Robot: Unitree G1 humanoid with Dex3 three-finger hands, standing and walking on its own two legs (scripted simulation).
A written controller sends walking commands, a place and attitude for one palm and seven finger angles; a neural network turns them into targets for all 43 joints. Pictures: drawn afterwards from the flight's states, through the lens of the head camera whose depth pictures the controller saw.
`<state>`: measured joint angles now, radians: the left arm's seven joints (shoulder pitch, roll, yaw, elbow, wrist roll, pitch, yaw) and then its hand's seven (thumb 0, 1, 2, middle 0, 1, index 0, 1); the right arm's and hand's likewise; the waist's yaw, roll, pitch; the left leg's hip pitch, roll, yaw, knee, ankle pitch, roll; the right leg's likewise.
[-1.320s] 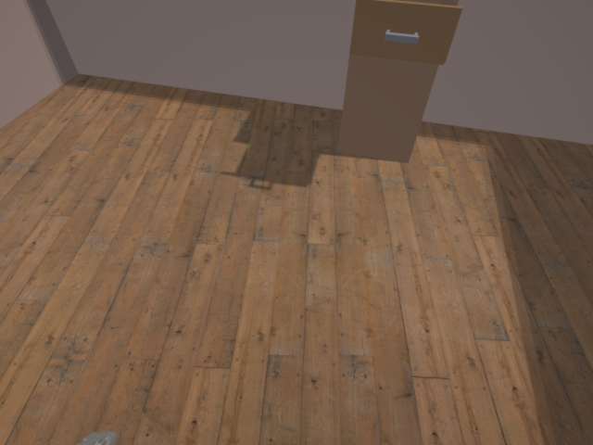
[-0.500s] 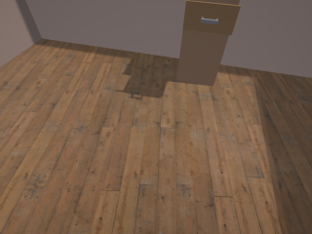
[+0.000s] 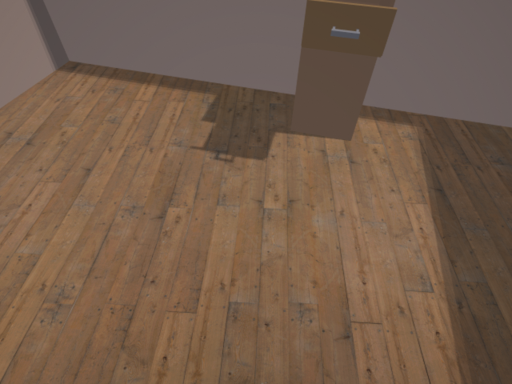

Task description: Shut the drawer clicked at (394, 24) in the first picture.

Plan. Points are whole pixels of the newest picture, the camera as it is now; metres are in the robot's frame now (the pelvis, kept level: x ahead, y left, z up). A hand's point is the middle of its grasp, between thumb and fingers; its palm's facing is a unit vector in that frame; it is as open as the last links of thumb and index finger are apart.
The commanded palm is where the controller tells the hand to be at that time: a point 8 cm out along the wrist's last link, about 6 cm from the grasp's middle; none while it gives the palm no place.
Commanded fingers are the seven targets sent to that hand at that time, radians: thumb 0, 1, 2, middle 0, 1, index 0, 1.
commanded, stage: look at it before walking up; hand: left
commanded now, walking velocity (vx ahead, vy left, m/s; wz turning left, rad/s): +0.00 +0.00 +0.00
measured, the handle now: (345, 31) +1.39 -0.28 -0.01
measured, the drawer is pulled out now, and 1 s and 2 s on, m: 0.29 0.29 0.29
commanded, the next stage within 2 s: walk to a spot facing it in 0.12 s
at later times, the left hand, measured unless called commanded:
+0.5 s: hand out of the picture +0.06 +0.20 -0.18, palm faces -0.10 -0.96 -0.24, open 7.4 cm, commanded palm none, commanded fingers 0.00 0.90 0.90 -0.20 -0.30 -0.20 -0.30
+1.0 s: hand (169, 363) +0.20 +0.18 -0.20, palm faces -0.20 -0.96 -0.17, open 7.4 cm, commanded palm none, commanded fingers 0.00 0.90 0.90 -0.20 -0.30 -0.20 -0.30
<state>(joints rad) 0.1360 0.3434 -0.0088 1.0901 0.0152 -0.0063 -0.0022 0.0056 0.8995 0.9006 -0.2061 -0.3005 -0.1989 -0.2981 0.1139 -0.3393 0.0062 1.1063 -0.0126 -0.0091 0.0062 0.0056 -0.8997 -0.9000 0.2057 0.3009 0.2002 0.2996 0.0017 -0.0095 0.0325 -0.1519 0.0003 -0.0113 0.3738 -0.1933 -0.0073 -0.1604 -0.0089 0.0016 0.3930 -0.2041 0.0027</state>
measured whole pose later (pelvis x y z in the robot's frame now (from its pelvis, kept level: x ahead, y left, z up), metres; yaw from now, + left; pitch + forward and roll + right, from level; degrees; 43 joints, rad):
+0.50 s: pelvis +0.04 -0.01 -0.01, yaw -7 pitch -1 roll +1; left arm 0.31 0.26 0.03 1.04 0.03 0.03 -0.03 0.01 0.90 0.90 -0.20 -0.30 -0.20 -0.30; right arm 0.23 -0.25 -0.01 1.05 -0.02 -0.01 0.00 0.00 -0.90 -0.90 0.20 0.30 0.20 0.30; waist 0.02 -0.01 0.00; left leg -0.16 0.05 0.10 0.52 -0.35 -0.02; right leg -0.28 0.01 0.01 0.68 -0.43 -0.02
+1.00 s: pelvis +0.22 -0.01 -0.03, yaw -19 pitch +0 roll -1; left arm 0.45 0.18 0.06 1.08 0.02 -0.04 0.00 0.01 0.90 0.90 -0.21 -0.30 -0.20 -0.30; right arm 0.08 -0.17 -0.03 0.92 -0.03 -0.07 0.02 0.01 -0.90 -0.90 0.20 0.30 0.20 0.30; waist 0.05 -0.03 0.05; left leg -0.44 0.07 0.10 0.62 -0.17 0.01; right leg -0.08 0.02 0.11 0.68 -0.51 -0.02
